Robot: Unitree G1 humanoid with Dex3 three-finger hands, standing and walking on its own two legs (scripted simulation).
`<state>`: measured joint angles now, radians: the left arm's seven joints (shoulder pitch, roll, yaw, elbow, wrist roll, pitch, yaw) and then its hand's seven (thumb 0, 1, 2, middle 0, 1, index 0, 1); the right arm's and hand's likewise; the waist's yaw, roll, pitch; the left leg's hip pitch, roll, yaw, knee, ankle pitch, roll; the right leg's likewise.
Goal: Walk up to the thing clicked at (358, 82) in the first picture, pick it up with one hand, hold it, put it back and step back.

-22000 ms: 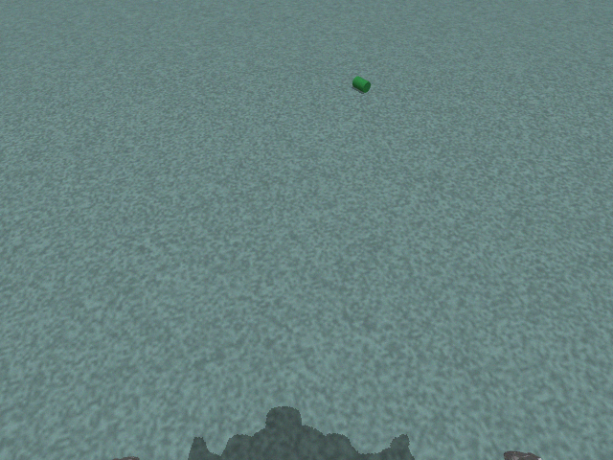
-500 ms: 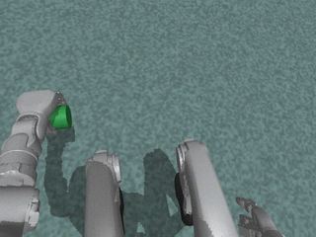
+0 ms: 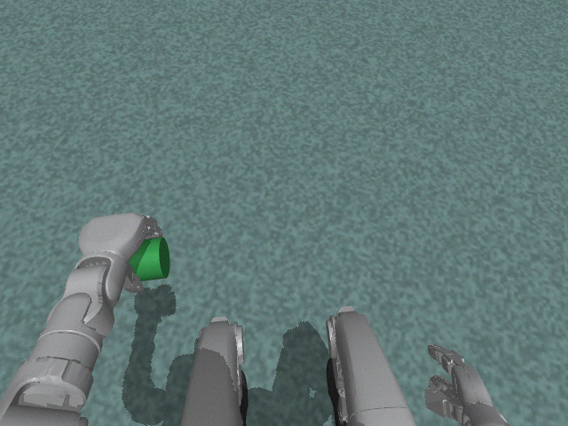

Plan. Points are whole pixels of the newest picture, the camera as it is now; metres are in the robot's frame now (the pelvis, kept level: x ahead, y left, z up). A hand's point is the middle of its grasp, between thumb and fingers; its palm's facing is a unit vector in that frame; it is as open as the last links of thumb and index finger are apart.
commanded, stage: lift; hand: left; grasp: from above
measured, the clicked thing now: (135, 261) +0.37 +0.24 -0.10
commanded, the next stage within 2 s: hold in 0.64 s
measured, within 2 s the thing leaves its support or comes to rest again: neither
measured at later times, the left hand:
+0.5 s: hand (116, 224) +0.36 +0.21 +0.05, palm faces -0.43 -0.08 -0.90, open 9.3 cm
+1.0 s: hand (92, 193) +0.37 +0.21 +0.11, palm faces -0.44 -0.06 -0.90, open 9.3 cm
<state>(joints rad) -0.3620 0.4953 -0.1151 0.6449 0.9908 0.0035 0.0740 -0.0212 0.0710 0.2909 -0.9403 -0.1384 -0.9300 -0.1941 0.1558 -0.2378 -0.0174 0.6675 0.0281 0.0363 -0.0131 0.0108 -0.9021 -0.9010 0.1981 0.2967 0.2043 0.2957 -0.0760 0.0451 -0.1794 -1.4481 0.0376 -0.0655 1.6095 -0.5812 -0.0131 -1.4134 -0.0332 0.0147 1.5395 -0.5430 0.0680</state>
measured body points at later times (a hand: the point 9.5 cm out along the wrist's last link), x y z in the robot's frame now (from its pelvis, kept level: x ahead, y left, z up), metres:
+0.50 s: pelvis +0.04 -0.01 +0.13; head +0.09 -0.02 +0.57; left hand +0.38 +0.21 +0.11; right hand +0.13 -0.28 +0.01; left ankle +0.08 +0.12 -0.54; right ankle +0.09 -0.16 -0.54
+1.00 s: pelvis +0.06 -0.01 +0.17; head +0.09 -0.02 +0.62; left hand +0.39 +0.22 +0.16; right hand +0.17 -0.27 +0.05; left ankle +0.08 +0.12 -0.54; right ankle +0.09 -0.16 -0.54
